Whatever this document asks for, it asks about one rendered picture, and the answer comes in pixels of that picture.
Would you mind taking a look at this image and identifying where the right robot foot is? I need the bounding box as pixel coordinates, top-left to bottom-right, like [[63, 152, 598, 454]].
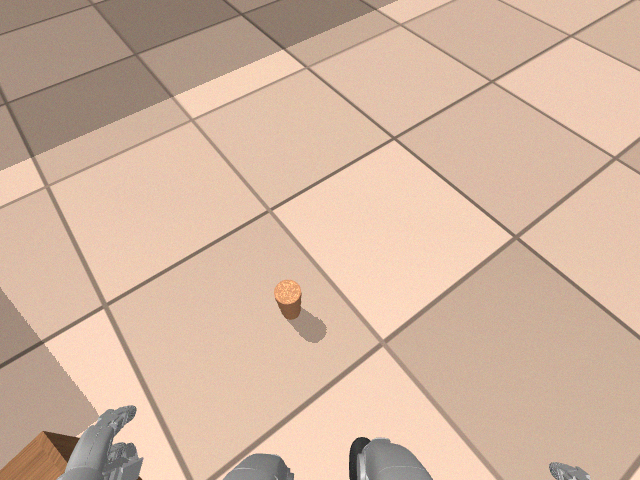
[[349, 437, 370, 480]]

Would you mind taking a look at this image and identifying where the right robot hand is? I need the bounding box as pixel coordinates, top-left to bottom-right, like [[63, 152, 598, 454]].
[[549, 462, 591, 480]]

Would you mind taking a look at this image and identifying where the left robot hand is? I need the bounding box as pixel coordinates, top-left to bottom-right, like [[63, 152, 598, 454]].
[[64, 405, 143, 480]]

